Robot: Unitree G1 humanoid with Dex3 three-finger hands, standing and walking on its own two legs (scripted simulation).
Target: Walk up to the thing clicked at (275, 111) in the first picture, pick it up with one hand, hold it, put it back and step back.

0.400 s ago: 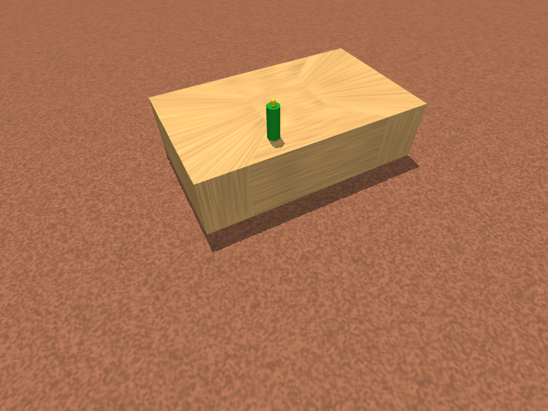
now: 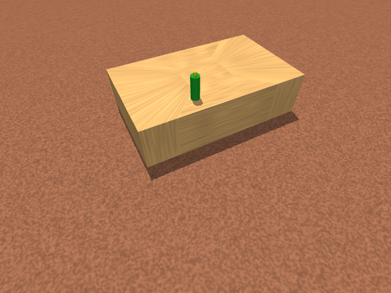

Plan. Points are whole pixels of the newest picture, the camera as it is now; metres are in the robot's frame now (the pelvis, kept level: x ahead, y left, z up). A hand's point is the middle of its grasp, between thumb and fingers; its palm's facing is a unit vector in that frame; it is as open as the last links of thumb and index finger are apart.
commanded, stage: stand
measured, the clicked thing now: (195, 85) +1.31 +0.04 -0.36
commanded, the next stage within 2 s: walk up in 0.72 s
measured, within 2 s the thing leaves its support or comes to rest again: neither
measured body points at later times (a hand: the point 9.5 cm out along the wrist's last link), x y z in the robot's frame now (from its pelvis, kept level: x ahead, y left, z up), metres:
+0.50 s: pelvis +0.01 +0.00 +0.00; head +0.02 +0.00 +0.45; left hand +0.08 +0.30 -0.13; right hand +0.08 -0.30 -0.13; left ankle +0.00 +0.12 -0.75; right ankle +0.00 -0.12 -0.75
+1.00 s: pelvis +0.05 +0.05 -0.01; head +0.07 +0.06 +0.43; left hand +0.06 +0.40 -0.13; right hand +0.15 -0.28 -0.12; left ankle +0.13 +0.20 -0.73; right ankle +0.00 -0.12 -0.75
